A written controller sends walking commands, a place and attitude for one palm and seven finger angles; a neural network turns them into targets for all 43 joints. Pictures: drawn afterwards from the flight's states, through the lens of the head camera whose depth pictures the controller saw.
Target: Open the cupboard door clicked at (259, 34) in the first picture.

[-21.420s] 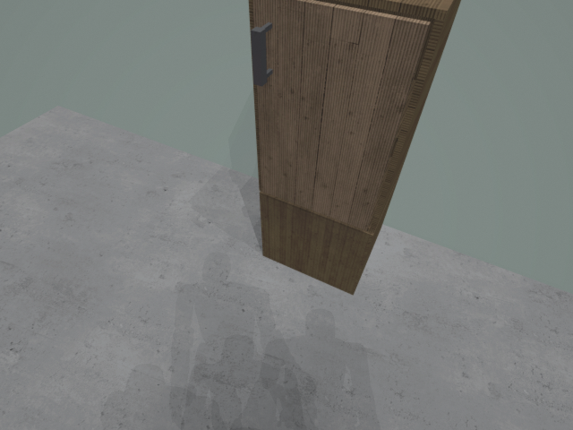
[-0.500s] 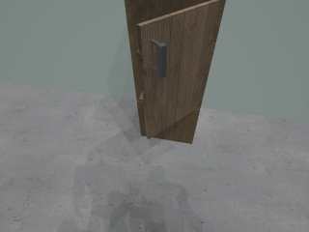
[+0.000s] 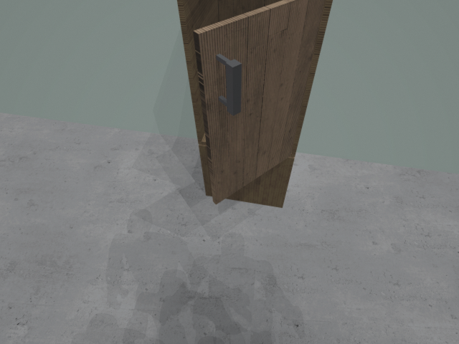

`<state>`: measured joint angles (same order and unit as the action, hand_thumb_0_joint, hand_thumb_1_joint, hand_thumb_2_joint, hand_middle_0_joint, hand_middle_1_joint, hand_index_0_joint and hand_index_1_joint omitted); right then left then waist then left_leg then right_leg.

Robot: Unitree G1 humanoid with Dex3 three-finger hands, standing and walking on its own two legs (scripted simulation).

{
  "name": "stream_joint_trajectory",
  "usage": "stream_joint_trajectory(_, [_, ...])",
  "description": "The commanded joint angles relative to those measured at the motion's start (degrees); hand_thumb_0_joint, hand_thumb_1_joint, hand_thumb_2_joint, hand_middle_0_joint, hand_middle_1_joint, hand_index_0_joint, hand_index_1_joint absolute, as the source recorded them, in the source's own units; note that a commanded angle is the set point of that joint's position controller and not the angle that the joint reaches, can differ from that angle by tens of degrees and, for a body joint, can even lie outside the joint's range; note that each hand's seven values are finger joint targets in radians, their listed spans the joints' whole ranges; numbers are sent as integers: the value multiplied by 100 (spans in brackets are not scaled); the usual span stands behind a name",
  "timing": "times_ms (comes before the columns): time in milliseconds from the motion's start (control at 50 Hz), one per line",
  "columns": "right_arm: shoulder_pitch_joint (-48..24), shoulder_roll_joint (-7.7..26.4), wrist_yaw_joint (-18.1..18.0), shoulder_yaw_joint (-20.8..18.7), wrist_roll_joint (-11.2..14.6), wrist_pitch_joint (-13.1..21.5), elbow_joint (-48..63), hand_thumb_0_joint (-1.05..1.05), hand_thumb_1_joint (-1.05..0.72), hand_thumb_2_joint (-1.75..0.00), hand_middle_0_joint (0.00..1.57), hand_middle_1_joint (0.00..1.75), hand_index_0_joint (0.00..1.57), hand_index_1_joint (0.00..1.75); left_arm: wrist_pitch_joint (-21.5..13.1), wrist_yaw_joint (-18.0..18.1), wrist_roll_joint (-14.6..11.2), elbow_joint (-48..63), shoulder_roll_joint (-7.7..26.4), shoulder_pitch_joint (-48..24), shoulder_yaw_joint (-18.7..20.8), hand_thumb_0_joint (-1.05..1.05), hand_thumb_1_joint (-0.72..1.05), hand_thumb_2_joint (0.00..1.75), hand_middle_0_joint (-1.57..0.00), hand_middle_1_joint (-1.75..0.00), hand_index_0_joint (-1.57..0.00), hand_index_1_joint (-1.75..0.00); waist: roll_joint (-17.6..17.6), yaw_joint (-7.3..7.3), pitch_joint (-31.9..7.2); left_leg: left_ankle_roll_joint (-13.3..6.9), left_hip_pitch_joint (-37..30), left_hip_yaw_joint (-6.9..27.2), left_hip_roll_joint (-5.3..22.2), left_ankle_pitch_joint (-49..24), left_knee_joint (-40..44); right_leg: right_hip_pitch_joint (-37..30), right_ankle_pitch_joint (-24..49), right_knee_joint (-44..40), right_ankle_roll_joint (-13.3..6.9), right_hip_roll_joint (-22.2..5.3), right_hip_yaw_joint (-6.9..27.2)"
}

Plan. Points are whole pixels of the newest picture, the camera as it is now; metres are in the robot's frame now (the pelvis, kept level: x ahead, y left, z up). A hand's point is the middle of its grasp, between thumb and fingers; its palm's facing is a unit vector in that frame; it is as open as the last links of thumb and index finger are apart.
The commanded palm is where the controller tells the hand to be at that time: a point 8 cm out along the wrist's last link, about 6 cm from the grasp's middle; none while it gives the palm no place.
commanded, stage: look to check the result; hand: left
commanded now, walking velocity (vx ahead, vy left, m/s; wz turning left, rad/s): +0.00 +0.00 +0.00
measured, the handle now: (227, 84) +0.60 +0.04 +0.13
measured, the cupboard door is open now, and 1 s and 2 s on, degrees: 50 50 50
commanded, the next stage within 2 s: walk to a spot facing it in 0.30 s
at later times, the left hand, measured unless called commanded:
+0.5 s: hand out of the picture +0.08 +0.22 -0.16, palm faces -0.01 -0.95 -0.30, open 7.4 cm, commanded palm none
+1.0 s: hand out of the picture +0.10 +0.17 -0.18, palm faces -0.19 -0.94 -0.28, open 7.4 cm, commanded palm none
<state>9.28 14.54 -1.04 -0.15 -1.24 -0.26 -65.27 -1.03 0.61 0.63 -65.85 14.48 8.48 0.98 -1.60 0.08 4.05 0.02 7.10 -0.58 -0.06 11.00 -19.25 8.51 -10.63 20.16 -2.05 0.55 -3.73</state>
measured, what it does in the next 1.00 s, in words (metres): stands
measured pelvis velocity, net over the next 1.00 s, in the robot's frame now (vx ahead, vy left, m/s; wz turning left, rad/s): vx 0.00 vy -0.03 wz -0.26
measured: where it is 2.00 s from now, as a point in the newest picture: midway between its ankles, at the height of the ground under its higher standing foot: outside the picture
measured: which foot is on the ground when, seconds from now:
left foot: down 0.00-0.92, up 0.94-1.00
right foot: down 0.00-1.00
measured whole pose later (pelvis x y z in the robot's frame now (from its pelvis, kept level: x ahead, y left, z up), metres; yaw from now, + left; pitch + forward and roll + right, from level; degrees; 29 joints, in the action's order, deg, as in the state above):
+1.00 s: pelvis +0.00 -0.03 -0.03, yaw -15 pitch +0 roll +1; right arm 11.0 12.9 -1.7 -3.3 -1.0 -3.8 -57.7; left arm 1.7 -0.3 1.2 -55.1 12.2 10.4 4.2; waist -1.8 -1.1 7.7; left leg 2.3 19.6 -4.6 5.1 29.7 -53.8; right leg 17.7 -20.5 38.3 -2.2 1.3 1.2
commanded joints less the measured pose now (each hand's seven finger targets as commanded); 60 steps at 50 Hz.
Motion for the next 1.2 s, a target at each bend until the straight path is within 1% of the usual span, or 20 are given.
stream_joint_trajectory(0, [23, 901, -37, -176, 21, 85, 265, 0, -90, -90, 20, 30, 20, 30, -98, 84, -15, 288, 1020, -24, 186, 0, 90, 90, -20, -30, -20, -30, 165, 27, -494, -155, -58, 513, 624, -879, 228, -246, 939, -384, -98, -776, 736])
stream_joint_trajectory(400, [-241, 1125, -33, -189, 27, 94, 311, 0, -90, -90, 20, 30, 20, 30, -127, 77, -12, 323, 1227, -203, 206, 0, 90, 90, -20, -30, -20, -30, 161, 32, -500, -124, -202, 484, 655, -980, 301, -357, 1265, -494, -63, -793, 799])
stream_joint_trajectory(440, [-183, 1078, -54, -201, 11, 86, 333, 0, -90, -90, 20, 30, 20, 30, -92, 72, -7, 367, 1169, -209, 220, 0, 90, 90, -20, -30, -20, -30, 120, 50, -499, -102, -279, 371, 713, -1081, 182, -260, 1546, -391, -86, -780, 872])
stream_joint_trajectory(480, [104, 591, -76, -127, 10, 7, 297, 0, -90, -90, 20, 30, 20, 30, 26, 100, -10, 348, 775, 2, 174, 0, 90, 90, -20, -30, -20, -30, 156, 70, -560, -26, -237, 163, 722, -1091, -70, -220, 1895, -180, -41, -799, 945])
stream_joint_trajectory(620, [290, 687, -150, -325, 19, -124, 698, 0, -90, -90, 20, 30, 20, 30, 247, 44, 36, 754, 912, 77, 360, 0, 90, 90, -20, -30, -20, -30, 333, 107, -418, -29, 7, -174, 770, -342, -638, 354, 1795, 286, -215, -747, 1455])
stream_joint_trajectory(660, [297, 747, -162, -371, 5, -129, 808, 0, -90, -90, 20, 30, 20, 30, 285, 16, 36, 910, 815, 43, 375, 0, 90, 90, -20, -30, -20, -30, 66, 106, -314, -143, -27, 4, 986, -181, -492, 771, 1356, 577, -137, -496, 1371])
stream_joint_trajectory(700, [387, 918, -187, -434, -37, -105, 897, 0, -90, -90, 20, 30, 20, 30, 319, -36, 40, 1090, 670, -1, 381, 0, 90, 90, -20, -30, -20, -30, -468, 117, -294, -434, -175, 477, 1543, -311, -79, 1233, 728, 1434, 1, -117, 984])
stream_joint_trajectory(740, [411, 997, -207, -464, -80, -46, 960, 0, -90, -90, 20, 30, 20, 30, 401, -78, 41, 1250, 534, -66, 417, 0, 90, 90, -20, -30, -20, -30, -1131, 91, -151, -1039, -125, 929, 2339, -1185, 402, 1748, -1830, 3245, 155, 81, 537])
stream_joint_trajectory(780, [379, 884, -226, -453, -90, -5, 1059, 0, -90, -90, 20, 30, 20, 30, 443, -101, 45, 1342, 489, -78, 462, 0, 90, 90, -20, -30, -20, -30, -754, 3, -142, -1150, -20, 719, 2415, -1620, 242, 1854, -2025, 3728, 194, -152, 705])
stream_joint_trajectory(840, [103, 961, -197, -498, -124, -6, 1187, 0, -90, -90, 20, 30, 20, 30, 382, -166, 37, 1353, 289, 269, 443, 0, 90, 90, -20, -30, -20, -30, -625, -192, -339, -725, 120, -76, 2081, -1999, -441, 996, -1670, 2516, 179, -241, 307])
stream_joint_trajectory(860, [35, 976, -181, -508, -92, -27, 1210, 0, -90, -90, 20, 30, 20, 30, 354, -177, 42, 1295, 310, 544, 467, 0, 90, 90, -20, -30, -20, -30, -388, -303, -448, -524, 229, -315, 1889, -1705, -851, 617, -1087, 1925, 175, -172, 192])
stream_joint_trajectory(880, [-85, 926, -174, -536, -44, -57, 1278, 0, -90, -90, 20, 30, 20, 30, 320, -160, 63, 1203, 461, 929, 539, 0, 90, 90, -20, -30, -20, -30, 65, -497, -442, -229, 690, -540, 1544, -1031, -1664, 31, 28, 910, 101, -221, 428])
stream_joint_trajectory(900, [-57, 525, -139, -503, 52, -94, 1449, 0, -90, -90, 20, 30, 20, 30, 224, -63, 140, 1160, 1106, 1174, 656, 0, 90, 90, -20, -30, -20, -30, 1987, -524, -497, 214, 1798, -1009, 579, 1086, -3105, -490, 1527, -234, -328, -1459, 2567])
stream_joint_trajectory(920, [-303, 426, -97, -479, 79, -148, 1607, 0, -90, -90, 20, 30, 20, 30, 222, 22, 65, 1148, 1397, 1253, 702, 0, 90, 90, -20, -30, -20, -30, 2205, -624, -295, 280, 2291, -440, 151, 2693, -4285, -263, 2593, -390, -896, -2109, 3578])
stream_joint_trajectory(940, [-175, 433, -75, -479, 95, -189, 1562, 0, -90, -90, 20, 30, 20, 30, 231, 68, 45, 1207, 1354, 1072, 695, 0, 90, 90, -20, -30, -20, -30, 1706, -443, -259, 218, 2434, 74, 373, 2428, -4821, -99, 1475, -377, -1198, -2060, 3345])
stream_joint_trajectory(960, [-274, 292, -21, -487, 66, -157, 1606, 0, -90, -90, 20, 30, 20, 30, 262, 64, 47, 1354, 1246, 761, 692, 0, 90, 90, -20, -30, -20, -30, 706, -339, 52, 248, 2488, 31, 439, 2178, -4728, 310, 977, -320, -1256, -1935, 3222])
stream_joint_trajectory(980, [-327, 284, -55, -473, 58, -145, 1568, 0, -90, -90, 20, 30, 20, 30, 236, 115, 104, 1399, 1064, 584, 674, 0, 90, 90, -20, -30, -20, -30, 1149, -204, -241, 275, 2554, 153, 453, 1968, -4671, 53, 1499, -60, -1148, -1566, 3150])
stream_joint_trajectory(1000, [-310, 324, -74, -466, 62, -136, 1540, 0, -90, -90, 20, 30, 20, 30, 212, 132, 90, 1413, 963, 516, 640, 0, 90, 90, -20, -30, -20, -30, 1273, -171, -405, 316, 2483, 174, 444, 1826, -4594, -91, 2034, 78, -1078, -1457, 2889])
stream_joint_trajectory(1080, [-351, 126, -53, -439, 102, -145, 1589, 0, -90, -90, 20, 30, 20, 30, 206, 119, 96, 1431, 1014, 645, 649, 0, 90, 90, -20, -30, -20, -30, 704, -180, -723, 361, 1900, 20, 233, 1569, -3621, -77, 2143, 141, -994, -1229, 2748])
stream_joint_trajectory(1180, [-194, 158, -108, -436, 151, -58, 1643, 0, -90, -90, 20, 30, 20, 30, 262, 72, 108, 1475, 1005, 500, 670, 0, 90, 90, -20, -30, -20, -30, 1020, -60, -718, 281, 1212, 38, 25, 1269, -1932, 90, 2181, 354, -783, -969, 2953])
